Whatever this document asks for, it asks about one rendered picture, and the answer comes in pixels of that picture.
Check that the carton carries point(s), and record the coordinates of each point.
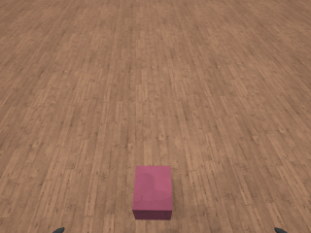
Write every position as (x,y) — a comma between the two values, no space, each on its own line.
(152,193)

